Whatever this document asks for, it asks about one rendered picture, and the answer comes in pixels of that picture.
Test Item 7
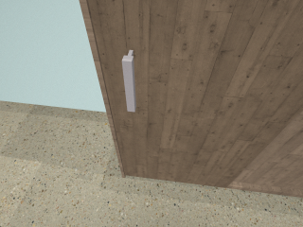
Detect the handle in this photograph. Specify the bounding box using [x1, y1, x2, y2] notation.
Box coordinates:
[121, 50, 136, 113]

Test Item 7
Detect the wardrobe door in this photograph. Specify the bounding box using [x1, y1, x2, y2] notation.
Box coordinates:
[88, 0, 303, 188]
[233, 110, 303, 190]

